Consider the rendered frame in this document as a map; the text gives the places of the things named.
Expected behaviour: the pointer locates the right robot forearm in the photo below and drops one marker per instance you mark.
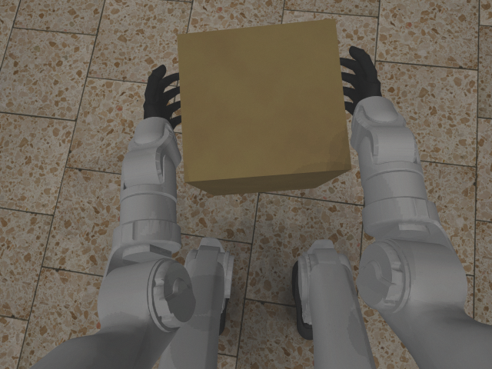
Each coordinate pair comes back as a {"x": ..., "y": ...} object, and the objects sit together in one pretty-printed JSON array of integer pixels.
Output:
[{"x": 395, "y": 197}]

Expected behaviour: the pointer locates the robot left hand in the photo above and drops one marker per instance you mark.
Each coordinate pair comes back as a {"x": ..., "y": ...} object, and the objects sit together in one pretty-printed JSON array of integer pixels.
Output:
[{"x": 156, "y": 99}]

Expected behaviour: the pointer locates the robot right hand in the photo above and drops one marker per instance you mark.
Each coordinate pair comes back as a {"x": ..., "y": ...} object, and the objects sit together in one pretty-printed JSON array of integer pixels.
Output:
[{"x": 364, "y": 81}]

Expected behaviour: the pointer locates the robot right upper arm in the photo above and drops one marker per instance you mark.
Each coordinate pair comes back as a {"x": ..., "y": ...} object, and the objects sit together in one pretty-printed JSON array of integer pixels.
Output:
[{"x": 420, "y": 289}]

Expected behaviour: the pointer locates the robot left foot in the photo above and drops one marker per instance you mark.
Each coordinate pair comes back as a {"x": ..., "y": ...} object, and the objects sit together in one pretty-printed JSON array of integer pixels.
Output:
[{"x": 222, "y": 322}]

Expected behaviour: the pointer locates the left robot forearm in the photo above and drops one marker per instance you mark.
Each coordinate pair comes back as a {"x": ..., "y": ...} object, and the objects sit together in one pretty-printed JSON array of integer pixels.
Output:
[{"x": 148, "y": 228}]

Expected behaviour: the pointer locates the robot right thigh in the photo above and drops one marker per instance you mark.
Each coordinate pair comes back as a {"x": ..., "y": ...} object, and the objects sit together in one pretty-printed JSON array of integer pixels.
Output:
[{"x": 339, "y": 333}]

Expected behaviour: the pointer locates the carton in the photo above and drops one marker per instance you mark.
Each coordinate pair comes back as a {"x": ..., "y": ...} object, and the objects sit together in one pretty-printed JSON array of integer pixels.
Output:
[{"x": 262, "y": 108}]

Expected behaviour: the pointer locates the robot left upper arm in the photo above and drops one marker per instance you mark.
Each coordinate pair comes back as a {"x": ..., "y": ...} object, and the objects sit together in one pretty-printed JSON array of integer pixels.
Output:
[{"x": 140, "y": 308}]

